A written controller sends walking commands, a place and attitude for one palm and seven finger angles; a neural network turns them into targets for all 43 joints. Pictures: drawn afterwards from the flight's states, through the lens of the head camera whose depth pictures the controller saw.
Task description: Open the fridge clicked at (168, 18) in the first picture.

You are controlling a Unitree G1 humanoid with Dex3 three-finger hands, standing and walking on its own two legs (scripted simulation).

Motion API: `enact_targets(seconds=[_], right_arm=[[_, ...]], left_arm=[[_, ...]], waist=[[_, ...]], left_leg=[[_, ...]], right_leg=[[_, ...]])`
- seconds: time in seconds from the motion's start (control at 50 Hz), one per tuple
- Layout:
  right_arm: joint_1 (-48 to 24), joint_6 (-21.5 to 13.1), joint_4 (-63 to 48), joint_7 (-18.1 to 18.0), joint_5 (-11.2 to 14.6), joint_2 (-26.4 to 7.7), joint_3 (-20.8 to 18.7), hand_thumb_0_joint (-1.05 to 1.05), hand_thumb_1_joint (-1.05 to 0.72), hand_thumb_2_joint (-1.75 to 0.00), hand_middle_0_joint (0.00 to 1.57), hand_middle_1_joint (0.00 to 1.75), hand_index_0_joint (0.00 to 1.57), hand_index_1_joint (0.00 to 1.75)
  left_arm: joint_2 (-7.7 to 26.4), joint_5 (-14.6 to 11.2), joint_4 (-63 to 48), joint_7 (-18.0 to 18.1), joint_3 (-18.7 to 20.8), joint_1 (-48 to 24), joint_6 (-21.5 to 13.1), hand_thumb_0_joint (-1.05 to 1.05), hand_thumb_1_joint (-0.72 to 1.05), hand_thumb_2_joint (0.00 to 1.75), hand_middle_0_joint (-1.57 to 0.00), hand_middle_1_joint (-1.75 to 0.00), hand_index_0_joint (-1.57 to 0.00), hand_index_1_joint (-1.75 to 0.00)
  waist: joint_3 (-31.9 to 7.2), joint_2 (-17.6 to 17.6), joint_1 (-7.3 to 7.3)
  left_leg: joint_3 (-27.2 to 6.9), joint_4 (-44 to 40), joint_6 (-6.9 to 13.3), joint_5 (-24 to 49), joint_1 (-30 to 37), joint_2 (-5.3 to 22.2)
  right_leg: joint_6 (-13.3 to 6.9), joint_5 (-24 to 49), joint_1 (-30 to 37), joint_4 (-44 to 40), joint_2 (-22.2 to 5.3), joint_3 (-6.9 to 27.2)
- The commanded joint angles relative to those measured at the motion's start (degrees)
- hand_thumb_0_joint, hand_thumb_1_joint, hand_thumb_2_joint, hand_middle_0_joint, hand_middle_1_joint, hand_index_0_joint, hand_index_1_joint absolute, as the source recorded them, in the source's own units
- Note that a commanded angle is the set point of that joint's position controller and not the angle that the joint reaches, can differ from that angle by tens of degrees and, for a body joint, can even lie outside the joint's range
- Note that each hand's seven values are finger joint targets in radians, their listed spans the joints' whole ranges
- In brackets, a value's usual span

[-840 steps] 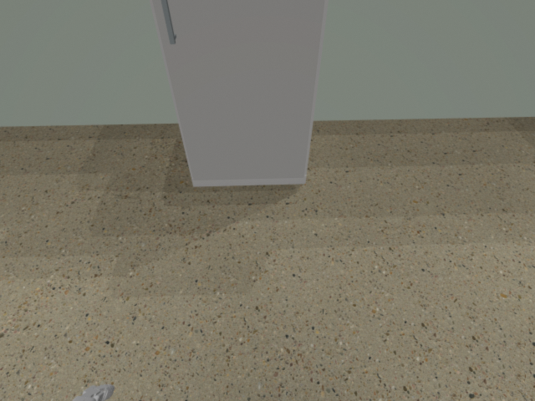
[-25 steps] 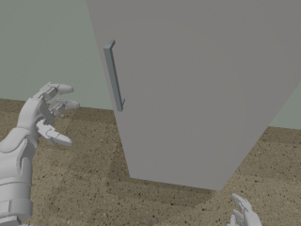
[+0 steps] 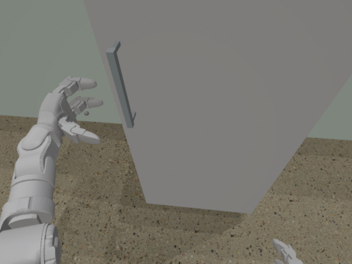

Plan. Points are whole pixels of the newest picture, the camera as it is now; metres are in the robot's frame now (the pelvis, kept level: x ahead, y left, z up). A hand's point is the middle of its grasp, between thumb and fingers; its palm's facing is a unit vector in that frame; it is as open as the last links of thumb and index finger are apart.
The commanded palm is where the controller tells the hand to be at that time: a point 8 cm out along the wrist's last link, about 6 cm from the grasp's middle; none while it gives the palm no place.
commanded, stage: move the hooked fingers beside the handle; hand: left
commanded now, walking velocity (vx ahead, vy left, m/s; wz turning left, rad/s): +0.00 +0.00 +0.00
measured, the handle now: (124, 89) +0.49 +0.15 +0.14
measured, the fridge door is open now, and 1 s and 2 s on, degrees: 0 0 0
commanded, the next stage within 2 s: feel for the door with the fingertips in 1.38 s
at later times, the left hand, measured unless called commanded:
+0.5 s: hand (100, 100) +0.44 +0.19 +0.15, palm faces -0.08 -1.00 +0.01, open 13.9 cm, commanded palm +0.41 +0.25 +0.14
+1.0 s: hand (93, 103) +0.43 +0.21 +0.15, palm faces -0.09 -1.00 +0.01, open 13.9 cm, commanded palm +0.41 +0.26 +0.14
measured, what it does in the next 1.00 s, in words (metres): stands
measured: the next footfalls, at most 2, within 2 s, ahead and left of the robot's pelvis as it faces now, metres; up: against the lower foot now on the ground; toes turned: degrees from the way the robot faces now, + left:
none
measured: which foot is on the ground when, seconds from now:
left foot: down 0.00-1.00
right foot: down 0.00-1.00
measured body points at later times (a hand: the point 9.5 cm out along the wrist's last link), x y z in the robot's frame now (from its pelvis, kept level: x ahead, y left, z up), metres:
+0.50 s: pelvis -0.01 +0.00 +0.00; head +0.03 -0.01 +0.45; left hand +0.44 +0.25 +0.15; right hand +0.08 -0.27 -0.11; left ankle -0.03 +0.10 -0.74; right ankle +0.01 -0.10 -0.74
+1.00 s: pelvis +0.00 +0.01 +0.00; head +0.03 +0.00 +0.44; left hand +0.43 +0.26 +0.15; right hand +0.06 -0.26 -0.11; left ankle -0.03 +0.10 -0.74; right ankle +0.01 -0.10 -0.74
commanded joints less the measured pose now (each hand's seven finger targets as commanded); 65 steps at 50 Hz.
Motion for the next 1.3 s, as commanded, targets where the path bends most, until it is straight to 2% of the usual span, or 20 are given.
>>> enact_targets(seconds=[0.0,0.04,0.18,0.3,0.38,0.44,0.48,0.54,0.58,0.62,0.7,0.8,0.84,0.96,1.02,1.08,1.1,1.18,1.24,1.28], right_arm=[[-1.22,-2.41,-6.9,-0.49,0.38,-7.79,-3.08,0.0,-0.9,-0.9,0.2,0.3,0.2,0.3],[-0.95,-2.09,-6.88,-0.36,0.42,-7.83,-3.16,0.0,-0.9,-0.9,0.2,0.3,0.2,0.3],[0.86,-1.02,-5.97,-0.41,0.17,-8.22,-3.58,0.0,-0.9,-0.9,0.2,0.3,0.2,0.3],[2.26,-0.89,-4.45,-0.33,0.08,-8.21,-3.56,0.0,-0.9,-0.9,0.2,0.3,0.2,0.3],[3.58,-0.06,-3.98,0.09,-0.09,-8.8,-3.6,0.0,-0.9,-0.9,0.2,0.3,0.2,0.3],[4.44,0.39,-3.75,0.25,-0.13,-9.07,-3.6,0.0,-0.9,-0.9,0.2,0.3,0.2,0.3],[4.97,0.77,-4.21,0.46,-0.37,-9.39,-3.84,0.0,-0.9,-0.9,0.2,0.3,0.2,0.3],[4.78,0.73,-5.21,0.78,-0.42,-8.72,-3.72,0.0,-0.9,-0.9,0.2,0.3,0.2,0.3],[5.4,1.21,-5.0,0.7,-0.39,-9.14,-3.94,0.0,-0.9,-0.9,0.2,0.3,0.2,0.3],[5.48,1.36,-4.86,0.64,-0.22,-9.31,-3.96,0.0,-0.9,-0.9,0.2,0.3,0.2,0.3],[5.39,1.69,-4.86,0.46,0.02,-9.21,-3.83,0.0,-0.9,-0.9,0.2,0.3,0.2,0.3],[5.77,1.56,-5.37,0.46,-0.18,-9.22,-4.17,0.0,-0.9,-0.9,0.2,0.3,0.2,0.3],[5.57,1.39,-5.28,0.46,-0.27,-8.99,-4.18,0.0,-0.9,-0.9,0.2,0.3,0.2,0.3],[4.67,1.67,-5.64,0.77,0.09,-9.0,-3.99,0.0,-0.9,-0.9,0.2,0.3,0.2,0.3],[4.46,1.91,-6.02,0.71,0.01,-8.97,-4.05,0.0,-0.9,-0.9,0.2,0.3,0.2,0.3],[3.91,1.77,-6.26,0.61,-0.05,-8.5,-3.85,0.0,-0.9,-0.9,0.2,0.3,0.2,0.3],[4.02,1.61,-6.12,0.6,-0.25,-8.66,-3.9,0.0,-0.9,-0.9,0.2,0.3,0.2,0.3],[3.92,1.38,-5.58,0.35,-0.22,-8.6,-3.68,0.0,-0.9,-0.9,0.2,0.3,0.2,0.3],[3.72,1.17,-4.7,0.36,-0.05,-8.45,-3.5,0.0,-0.9,-0.9,0.2,0.3,0.2,0.3],[4.16,1.65,-4.52,0.42,-0.1,-9.01,-3.4,0.0,-0.9,-0.9,0.2,0.3,0.2,0.3]], left_arm=[[15.55,-1.07,-8.8,-0.03,4.33,-23.46,-4.24,0.0,-0.5,0.3,-0.3,-1.2,-0.3,-1.2],[14.88,-0.73,-7.74,-0.15,3.49,-23.5,-3.84,0.0,-0.5,0.3,-0.3,-1.2,-0.3,-1.2],[16.5,-0.5,-6.96,0.27,3.36,-31.97,-6.47,0.0,-0.5,0.3,-0.3,-1.2,-0.3,-1.2],[15.47,0.37,-1.8,0.85,1.75,-37.57,-8.53,0.0,-0.5,0.3,-0.3,-1.2,-0.3,-1.2],[16.46,0.83,5.78,1.26,2.99,-35.08,-8.25,0.0,-0.5,0.3,-0.3,-1.2,-0.3,-1.2],[16.14,1.38,9.94,1.43,2.06,-39.7,-8.68,0.0,-0.5,0.3,-0.3,-1.2,-0.3,-1.2],[19.77,2.06,8.87,1.8,4.68,-38.95,-10.37,0.0,-0.5,0.3,-0.3,-1.2,-0.3,-1.2],[18.51,2.02,5.32,1.56,3.85,-39.17,-12.78,0.0,-0.5,0.3,-0.3,-1.2,-0.3,-1.2],[20.18,1.63,6.53,1.39,5.23,-38.16,-13.39,0.0,-0.5,0.3,-0.3,-1.2,-0.3,-1.2],[21.25,1.42,7.84,0.85,6.37,-38.47,-13.13,0.0,-0.5,0.3,-0.3,-1.2,-0.3,-1.2],[19.13,1.49,8.01,0.02,3.95,-39.26,-12.19,0.0,-0.5,0.3,-0.3,-1.2,-0.3,-1.2],[19.77,0.56,4.08,-0.36,5.13,-37.61,-12.83,0.0,-0.5,0.3,-0.3,-1.2,-0.3,-1.2],[18.99,0.14,2.41,-0.56,4.92,-37.4,-12.75,0.0,-0.5,0.3,-0.3,-1.2,-0.3,-1.2],[15.7,0.1,5.58,-0.37,2.77,-33.32,-9.67,0.0,-0.5,0.3,-0.3,-1.2,-0.3,-1.2],[16.99,0.53,4.0,0.29,3.42,-34.89,-9.52,0.0,-0.5,0.3,-0.3,-1.2,-0.3,-1.2],[14.84,0.44,0.75,0.75,1.07,-38.89,-10.95,0.0,-0.5,0.3,-0.3,-1.2,-0.3,-1.2],[17.31,0.62,-1.35,1.05,3.03,-40.04,-11.74,0.0,-0.5,0.3,-0.3,-1.2,-0.3,-1.2],[16.25,0.24,-0.54,1.33,2.27,-40.2,-12.12,0.0,-0.5,0.3,-0.3,-1.2,-0.3,-1.2],[12.69,0.49,5.12,1.44,-0.04,-40.08,-10.25,0.0,-0.5,0.3,-0.3,-1.2,-0.3,-1.2],[14.34,1.29,8.54,1.64,0.7,-38.99,-9.32,0.0,-0.5,0.3,-0.3,-1.2,-0.3,-1.2]], waist=[[-17.39,-1.95,0.22],[-16.82,0.7,0.26],[-18.84,-1.9,-1.26],[-18.92,1.98,-2.39],[-17.42,-1.81,-1.84],[-16.01,-3.03,-3.08],[-19.45,-1.59,-1.63],[-22.98,1.69,-1.39],[-22.33,-1.4,-1.52],[-21.35,-2.42,-1.7],[-18.74,1.37,-2.47],[-22.91,-0.27,-1.84],[-23.8,1.37,-1.72],[-16.36,-0.43,-2.06],[-17.78,-0.89,-2.02],[-18.85,1.75,-2.8],[-21.15,2.52,-2.25],[-22.0,1.08,-2.42],[-17.58,0.23,-3.33],[-16.04,0.16,-3.02]], left_leg=[[-2.89,-2.6,0.59,19.48,4.24,0.62],[-2.63,-2.44,0.49,19.04,3.89,0.38],[-2.49,-1.54,0.97,17.95,3.44,0.45],[-2.82,-1.22,0.81,16.06,4.11,0.3],[-2.92,-1.06,0.72,15.73,0.8,0.44],[-2.6,-0.88,0.85,12.58,-1.78,0.22],[-2.8,-0.4,0.78,14.73,-1.27,0.24],[-2.57,0.03,0.58,16.68,0.67,0.18],[-2.53,0.31,0.84,16.86,-0.35,0.55],[-2.43,-0.13,0.99,14.92,-1.74,0.4],[-2.42,-0.24,0.95,14.29,-1.09,0.41],[-2.8,0.24,0.94,16.83,0.96,0.56],[-2.82,0.32,0.78,18.02,2.07,0.6],[-2.8,-0.57,0.72,14.54,-0.42,0.65],[-2.81,-0.3,0.79,14.95,-0.26,0.55],[-3.03,0.18,0.65,16.09,2.09,0.67],[-3.78,0.2,0.36,17.41,3.62,0.78],[-4.15,0.3,0.15,18.63,4.83,1.03],[-4.2,-0.32,0.14,15.66,2.79,0.92],[-4.09,-0.34,0.18,14.38,0.72,0.68]], right_leg=[[-0.29,19.5,9.13,-1.16,-0.51,2.51],[-0.38,19.19,8.19,-1.08,-0.66,2.6],[-0.17,18.96,8.58,-0.92,-0.47,3.16],[-0.34,16.21,5.58,-1.03,-0.19,3.21],[-0.4,16.29,5.67,-0.36,-0.32,2.79],[0.07,14.5,4.06,-0.28,-0.32,3.21],[-0.36,15.74,6.0,0.78,-0.39,3.34],[-0.37,17.85,7.02,1.36,-0.1,3.73],[-0.29,18.04,7.35,1.41,0.06,3.54],[-0.01,17.5,7.6,1.14,0.19,3.84],[-0.24,15.95,4.57,0.68,0.26,3.5],[-0.24,17.65,6.34,1.02,0.55,3.39],[-0.31,18.66,6.46,1.05,0.53,3.35],[-0.32,15.01,2.67,0.11,0.51,2.58],[-0.29,15.43,3.44,0.41,0.43,2.8],[-0.48,15.36,2.53,0.62,0.41,2.83],[-0.6,15.75,2.94,0.84,0.58,2.83],[-0.58,15.95,3.31,0.79,0.62,2.55],[-0.43,13.77,0.71,0.24,0.63,2.12],[-0.68,12.66,0.7,0.36,0.33,2.06]])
